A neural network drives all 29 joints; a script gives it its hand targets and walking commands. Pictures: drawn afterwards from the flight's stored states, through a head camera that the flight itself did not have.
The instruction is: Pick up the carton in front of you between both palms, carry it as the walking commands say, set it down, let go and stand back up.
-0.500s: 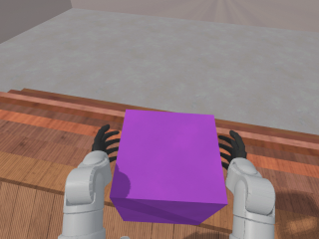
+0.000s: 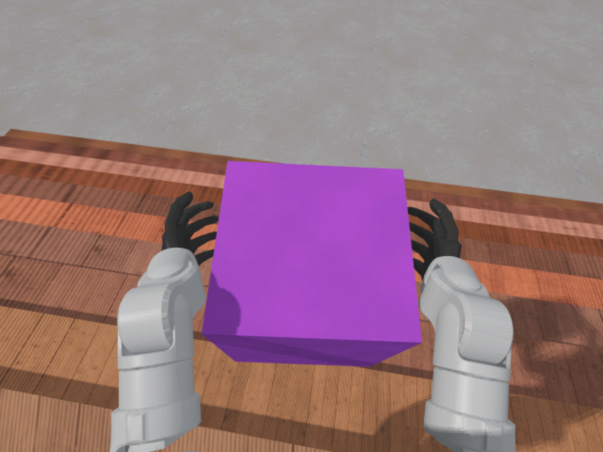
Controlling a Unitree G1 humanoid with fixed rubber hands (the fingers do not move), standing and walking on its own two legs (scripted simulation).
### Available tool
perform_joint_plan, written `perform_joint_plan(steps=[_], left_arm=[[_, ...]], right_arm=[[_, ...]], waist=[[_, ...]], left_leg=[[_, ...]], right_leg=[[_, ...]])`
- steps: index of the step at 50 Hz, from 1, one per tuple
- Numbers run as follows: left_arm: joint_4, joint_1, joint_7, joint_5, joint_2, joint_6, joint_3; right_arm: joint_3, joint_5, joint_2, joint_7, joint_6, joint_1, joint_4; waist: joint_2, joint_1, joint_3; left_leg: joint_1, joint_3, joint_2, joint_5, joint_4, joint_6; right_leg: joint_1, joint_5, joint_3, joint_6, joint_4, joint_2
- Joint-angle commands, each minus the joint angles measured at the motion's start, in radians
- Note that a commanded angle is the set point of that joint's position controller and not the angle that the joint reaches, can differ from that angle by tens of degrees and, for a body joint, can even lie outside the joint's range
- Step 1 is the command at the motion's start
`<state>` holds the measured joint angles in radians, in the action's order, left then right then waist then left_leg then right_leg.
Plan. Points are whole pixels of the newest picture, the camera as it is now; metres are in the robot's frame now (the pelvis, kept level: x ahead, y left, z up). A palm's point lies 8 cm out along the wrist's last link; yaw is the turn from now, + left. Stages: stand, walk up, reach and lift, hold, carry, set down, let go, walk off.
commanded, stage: carry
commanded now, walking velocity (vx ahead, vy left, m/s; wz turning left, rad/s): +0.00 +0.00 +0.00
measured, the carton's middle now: (308, 278) +0.35 +0.01 +0.02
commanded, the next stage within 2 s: none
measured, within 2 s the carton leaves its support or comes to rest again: neither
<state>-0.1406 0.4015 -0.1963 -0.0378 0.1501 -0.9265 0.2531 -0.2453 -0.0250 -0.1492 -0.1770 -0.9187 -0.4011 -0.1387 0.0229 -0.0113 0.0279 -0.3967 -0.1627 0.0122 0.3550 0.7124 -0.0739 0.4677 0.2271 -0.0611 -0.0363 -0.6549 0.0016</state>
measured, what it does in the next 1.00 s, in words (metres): stands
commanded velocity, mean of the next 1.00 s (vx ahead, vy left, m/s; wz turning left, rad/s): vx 0.00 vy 0.00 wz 0.00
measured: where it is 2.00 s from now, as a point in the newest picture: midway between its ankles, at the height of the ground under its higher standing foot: outside the picture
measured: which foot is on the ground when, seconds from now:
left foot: down 0.00-1.00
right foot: down 0.00-1.00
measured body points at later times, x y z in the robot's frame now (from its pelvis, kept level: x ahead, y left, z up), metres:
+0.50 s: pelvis +0.05 +0.01 +0.02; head +0.05 +0.01 +0.47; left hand +0.39 +0.16 +0.13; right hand +0.39 -0.16 +0.13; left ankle -0.01 +0.07 -0.71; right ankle +0.05 -0.10 -0.71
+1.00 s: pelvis +0.00 -0.01 +0.02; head -0.03 -0.01 +0.47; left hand +0.33 +0.15 +0.12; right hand +0.33 -0.17 +0.12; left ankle -0.02 +0.06 -0.72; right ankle +0.04 -0.10 -0.72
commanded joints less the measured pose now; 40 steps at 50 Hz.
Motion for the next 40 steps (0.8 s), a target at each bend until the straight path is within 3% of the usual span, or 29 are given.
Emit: perform_joint_plan(steps=[1, 2, 3, 4, 5, 7, 8, 9, 11, 12, 13, 15, 16, 17, 19, 22, 23, 24, 25, 26, 29, 30, 33, 34, 35, 36, 37, 38, 40], left_arm=[[-0.024, 0.434, 0.008, 0.158, 0.672, -0.024, -0.611], [-0.034, 0.439, 0.012, 0.166, 0.708, -0.030, -0.620], [-0.047, 0.473, 0.012, 0.164, 0.700, -0.032, -0.626], [-0.053, 0.510, 0.015, 0.160, 0.712, -0.034, -0.627], [-0.039, 0.507, 0.013, 0.160, 0.697, -0.034, -0.621], [-0.057, 0.526, 0.015, 0.165, 0.729, -0.033, -0.645], [-0.063, 0.561, 0.013, 0.162, 0.723, -0.035, -0.629], [-0.070, 0.567, 0.008, 0.153, 0.702, -0.038, -0.626], [-0.040, 0.562, -0.004, 0.133, 0.696, -0.047, -0.604], [0.012, 0.514, -0.002, 0.132, 0.714, -0.057, -0.598], [-0.034, 0.543, 0.000, 0.151, 0.706, -0.052, -0.602], [-0.005, 0.525, -0.006, 0.123, 0.703, -0.059, -0.574], [0.033, 0.523, -0.007, 0.119, 0.695, -0.068, -0.557], [0.032, 0.506, -0.008, 0.101, 0.698, -0.072, -0.558], [0.052, 0.537, -0.014, 0.096, 0.700, -0.078, -0.548], [0.080, 0.567, -0.013, 0.107, 0.737, -0.085, -0.566], [0.078, 0.550, -0.017, 0.103, 0.721, -0.085, -0.551], [0.040, 0.609, -0.018, 0.110, 0.712, -0.081, -0.546], [0.056, 0.550, -0.015, 0.100, 0.720, -0.083, -0.545], [0.017, 0.615, -0.013, 0.112, 0.737, -0.082, -0.550], [0.099, 0.574, -0.014, 0.098, 0.739, -0.089, -0.537], [0.086, 0.565, -0.010, 0.102, 0.743, -0.082, -0.518], [0.055, 0.587, -0.006, 0.107, 0.745, -0.081, -0.541], [0.091, 0.592, -0.002, 0.107, 0.758, -0.084, -0.540], [0.035, 0.641, 0.005, 0.134, 0.767, -0.074, -0.564], [0.101, 0.605, 0.005, 0.102, 0.784, -0.081, -0.554], [0.067, 0.636, 0.011, 0.097, 0.764, -0.072, -0.538], [0.048, 0.641, 0.011, 0.102, 0.776, -0.069, -0.551], [0.045, 0.632, 0.006, 0.109, 0.770, -0.070, -0.543]], right_arm=[[0.609, 0.137, -0.648, -0.002, -0.042, -0.440, -0.045], [0.620, 0.135, -0.649, -0.004, -0.046, -0.465, -0.080], [0.607, 0.144, -0.678, -0.002, -0.045, -0.509, -0.045], [0.569, 0.110, -0.662, 0.001, -0.050, -0.458, -0.005], [0.568, 0.109, -0.676, -0.002, -0.054, -0.454, 0.025], [0.572, 0.138, -0.694, 0.004, -0.043, -0.520, -0.009], [0.571, 0.118, -0.687, 0.005, -0.053, -0.487, 0.023], [0.574, 0.121, -0.694, 0.005, -0.061, -0.474, 0.052], [0.553, 0.085, -0.688, 0.000, -0.067, -0.469, 0.061], [0.565, 0.122, -0.683, -0.001, -0.059, -0.520, 0.013], [0.560, 0.110, -0.696, -0.004, -0.067, -0.511, 0.041], [0.576, 0.131, -0.700, -0.004, -0.069, -0.533, 0.038], [0.558, 0.124, -0.681, -0.007, -0.078, -0.515, 0.066], [0.572, 0.123, -0.673, -0.008, -0.075, -0.538, 0.028], [0.528, 0.094, -0.681, -0.005, -0.090, -0.527, 0.087], [0.532, 0.109, -0.684, -0.006, -0.084, -0.573, 0.068], [0.526, 0.101, -0.676, -0.011, -0.089, -0.551, 0.091], [0.512, 0.083, -0.691, -0.012, -0.094, -0.509, 0.135], [0.547, 0.111, -0.717, -0.007, -0.086, -0.558, 0.073], [0.529, 0.107, -0.711, -0.005, -0.091, -0.550, 0.096], [0.536, 0.099, -0.683, -0.009, -0.089, -0.564, 0.102], [0.570, 0.123, -0.730, -0.005, -0.085, -0.610, 0.072], [0.543, 0.116, -0.742, -0.005, -0.089, -0.567, 0.095], [0.539, 0.103, -0.724, -0.007, -0.086, -0.597, 0.097], [0.547, 0.110, -0.744, -0.003, -0.082, -0.596, 0.108], [0.541, 0.102, -0.736, -0.001, -0.078, -0.631, 0.075], [0.553, 0.090, -0.754, 0.001, -0.083, -0.615, 0.102], [0.552, 0.102, -0.766, 0.004, -0.075, -0.645, 0.088], [0.563, 0.117, -0.748, 0.000, -0.079, -0.623, 0.097]], waist=[[-0.250, -0.016, -0.586], [-0.232, -0.006, -0.559], [-0.163, -0.002, -0.551], [-0.093, -0.004, -0.528], [-0.080, 0.008, -0.535], [0.029, 0.017, -0.525], [0.057, 0.015, -0.525], [0.049, 0.030, -0.518], [0.007, 0.019, -0.503], [0.011, 0.024, -0.509], [-0.016, 0.020, -0.517], [-0.062, 0.022, -0.504], [-0.059, 0.004, -0.490], [-0.039, 0.023, -0.483], [0.019, 0.008, -0.452], [0.066, 0.030, -0.428], [0.073, 0.031, -0.438], [0.027, 0.029, -0.440], [0.022, 0.043, -0.490], [0.038, 0.030, -0.479], [0.038, 0.018, -0.442], [-0.025, 0.027, -0.460], [0.061, 0.016, -0.493], [0.002, 0.026, -0.475], [-0.012, 0.026, -0.469], [-0.017, 0.022, -0.421], [-0.027, 0.030, -0.400], [0.014, 0.022, -0.415], [-0.011, 0.029, -0.390]], left_leg=[[-0.006, 0.086, 0.031, -0.083, 0.012, 0.047], [0.003, 0.079, 0.016, -0.026, -0.062, 0.055], [0.100, 0.080, 0.016, -0.003, -0.138, 0.049], [0.190, 0.083, 0.017, -0.146, -0.195, 0.048], [0.279, 0.104, 0.048, -0.334, -0.162, 0.032], [0.394, 0.128, 0.117, -0.825, -0.110, 0.007], [0.414, 0.154, 0.161, -0.954, -0.085, -0.016], [0.404, 0.134, 0.165, -0.950, -0.084, -0.019], [0.357, 0.110, 0.139, -0.869, -0.096, 0.005], [0.326, 0.088, 0.108, -0.834, -0.081, 0.023], [0.324, 0.091, 0.106, -0.710, -0.107, 0.032], [0.304, 0.109, 0.108, -0.648, -0.145, 0.038], [0.292, 0.092, 0.102, -0.619, -0.132, 0.040], [0.301, 0.097, 0.104, -0.676, -0.119, 0.046], [0.339, 0.099, 0.119, -0.758, -0.162, 0.046], [0.355, 0.117, 0.166, -0.907, -0.171, 0.043], [0.378, 0.102, 0.164, -0.936, -0.167, 0.044], [0.378, 0.104, 0.162, -0.942, -0.153, 0.040], [0.385, 0.113, 0.166, -0.907, -0.145, 0.031], [0.369, 0.115, 0.169, -0.922, -0.157, 0.043], [0.332, 0.106, 0.167, -0.817, -0.187, 0.039], [0.347, 0.109, 0.165, -0.806, -0.194, 0.035], [0.372, 0.109, 0.159, -0.749, -0.185, 0.018], [0.331, 0.125, 0.162, -0.577, -0.201, 0.011], [0.306, 0.124, 0.152, -0.437, -0.213, 0.008], [0.263, 0.119, 0.135, -0.380, -0.243, 0.007], [0.258, 0.137, 0.131, -0.292, -0.278, 0.012], [0.276, 0.130, 0.119, -0.248, -0.287, 0.015], [0.241, 0.150, 0.161, -0.307, -0.295, 0.012]], right_leg=[[-0.582, -1.149, 0.232, -0.174, 0.002, -0.224], [-0.583, -1.187, 0.232, -0.175, 0.018, -0.223], [-0.520, -1.055, 0.219, -0.163, 0.047, -0.230], [-0.453, -1.014, 0.180, -0.137, 0.025, -0.210], [-0.371, -0.867, 0.131, -0.104, 0.011, -0.169], [-0.231, -0.593, 0.069, -0.078, -0.017, -0.114], [-0.210, -0.433, 0.077, -0.071, 0.006, -0.093], [-0.222, -0.402, 0.052, -0.059, 0.022, -0.079], [-0.270, -0.557, 0.067, -0.059, 0.027, -0.097], [-0.309, -0.700, 0.045, -0.058, 0.028, -0.094], [-0.325, -0.746, 0.070, -0.067, 0.043, -0.121], [-0.334, -0.744, 0.062, -0.074, 0.055, -0.126], [-0.354, -0.759, 0.066, -0.065, 0.069, -0.118], [-0.352, -0.805, 0.057, -0.072, 0.062, -0.117], [-0.263, -0.642, 0.049, -0.066, 0.083, -0.100], [-0.253, -0.484, 0.023, -0.039, 0.099, -0.072], [-0.256, -0.477, 0.002, -0.030, 0.101, -0.057], [-0.268, -0.485, -0.008, -0.029, 0.095, -0.058], [-0.296, -0.492, 0.009, -0.041, 0.094, -0.068], [-0.293, -0.508, 0.017, -0.044, 0.077, -0.082], [-0.295, -0.496, 0.015, -0.045, 0.078, -0.096], [-0.283, -0.463, 0.020, -0.043, 0.084, -0.091], [-0.292, -0.363, 0.031, -0.049, 0.085, -0.100], [-0.298, -0.383, 0.054, -0.062, 0.102, -0.129], [-0.307, -0.357, 0.072, -0.059, 0.127, -0.138], [-0.282, -0.331, 0.079, -0.059, 0.151, -0.130], [-0.276, -0.246, 0.082, -0.059, 0.158, -0.130], [-0.276, -0.173, 0.092, -0.061, 0.175, -0.135], [-0.286, -0.170, 0.065, -0.043, 0.181, -0.112]])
